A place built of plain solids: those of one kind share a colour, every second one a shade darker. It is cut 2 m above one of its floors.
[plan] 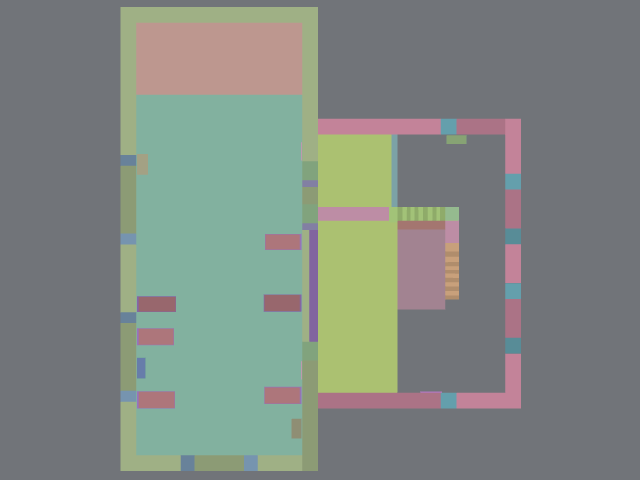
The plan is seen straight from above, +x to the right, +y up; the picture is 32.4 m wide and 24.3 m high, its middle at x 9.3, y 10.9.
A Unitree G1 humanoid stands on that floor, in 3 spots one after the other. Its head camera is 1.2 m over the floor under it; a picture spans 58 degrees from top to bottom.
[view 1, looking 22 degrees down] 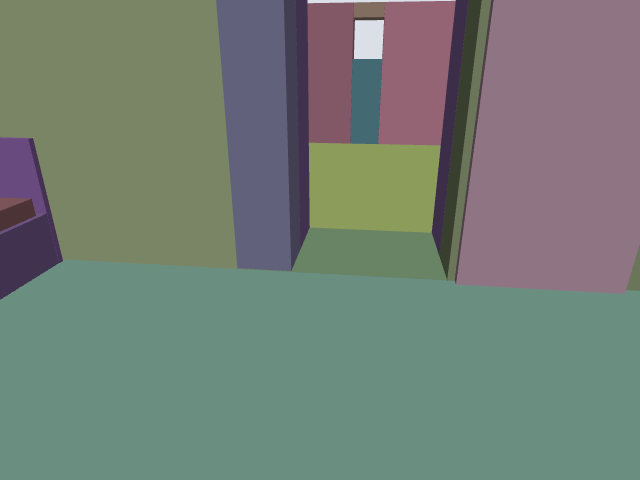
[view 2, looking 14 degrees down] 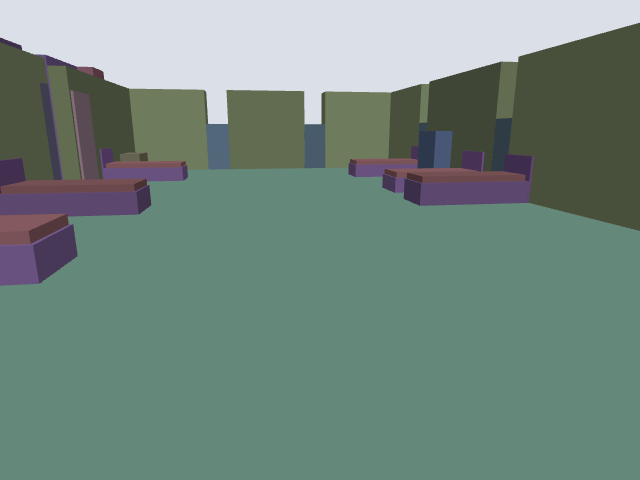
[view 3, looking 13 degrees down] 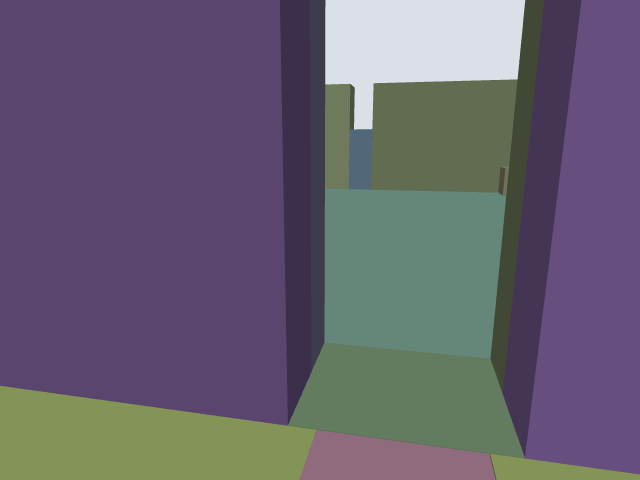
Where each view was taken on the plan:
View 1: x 6.00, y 5.27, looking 7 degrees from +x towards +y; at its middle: threshold_wall_head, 3.20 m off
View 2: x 4.78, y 14.85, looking -99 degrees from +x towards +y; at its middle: floor_dorter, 4.96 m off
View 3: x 10.77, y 12.23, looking -168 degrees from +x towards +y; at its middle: jamb_wall_head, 2.35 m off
